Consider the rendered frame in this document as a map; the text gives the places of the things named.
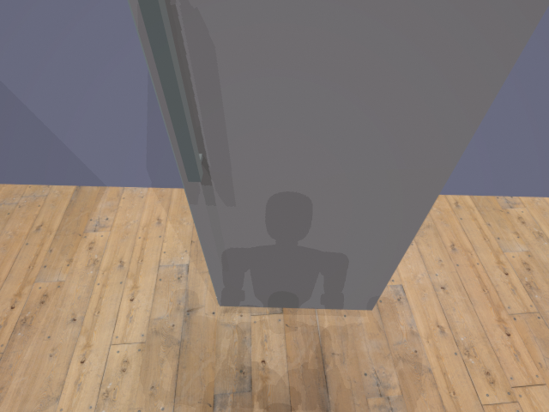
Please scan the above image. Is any handle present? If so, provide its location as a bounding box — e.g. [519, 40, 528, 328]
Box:
[138, 0, 203, 182]

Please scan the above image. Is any fridge door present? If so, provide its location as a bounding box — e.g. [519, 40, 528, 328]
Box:
[130, 0, 549, 311]

